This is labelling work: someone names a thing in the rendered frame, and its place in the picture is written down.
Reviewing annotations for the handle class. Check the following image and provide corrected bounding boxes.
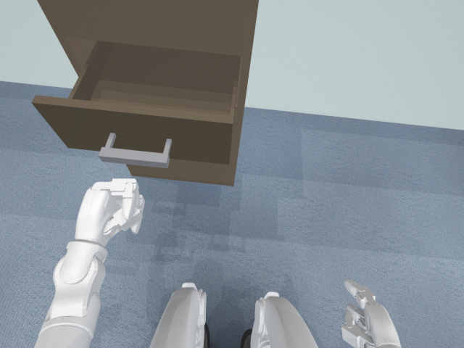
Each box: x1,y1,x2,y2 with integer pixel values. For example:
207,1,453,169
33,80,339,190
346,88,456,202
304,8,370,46
99,133,172,168

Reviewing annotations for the left robot forearm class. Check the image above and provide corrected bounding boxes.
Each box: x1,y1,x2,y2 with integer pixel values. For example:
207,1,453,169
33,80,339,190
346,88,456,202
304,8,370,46
34,239,108,348

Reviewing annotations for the left robot shin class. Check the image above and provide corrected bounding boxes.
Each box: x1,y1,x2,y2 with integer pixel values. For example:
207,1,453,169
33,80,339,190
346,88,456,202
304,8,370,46
173,283,204,348

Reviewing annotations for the right robot hand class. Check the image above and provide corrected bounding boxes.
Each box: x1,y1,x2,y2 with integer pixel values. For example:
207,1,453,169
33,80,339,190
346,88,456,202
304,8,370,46
341,279,401,348

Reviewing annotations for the left robot hand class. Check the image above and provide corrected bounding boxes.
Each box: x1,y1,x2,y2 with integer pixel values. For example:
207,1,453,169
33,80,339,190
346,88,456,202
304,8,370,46
75,178,145,247

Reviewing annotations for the drawer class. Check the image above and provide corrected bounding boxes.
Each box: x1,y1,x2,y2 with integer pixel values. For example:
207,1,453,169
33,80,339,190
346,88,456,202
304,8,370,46
31,41,241,165

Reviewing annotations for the left robot thigh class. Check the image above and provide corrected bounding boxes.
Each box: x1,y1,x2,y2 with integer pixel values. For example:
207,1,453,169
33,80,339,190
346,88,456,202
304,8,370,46
149,287,206,348

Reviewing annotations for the cabinet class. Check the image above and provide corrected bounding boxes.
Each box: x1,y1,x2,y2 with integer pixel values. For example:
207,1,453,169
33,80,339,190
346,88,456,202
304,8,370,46
37,0,259,186

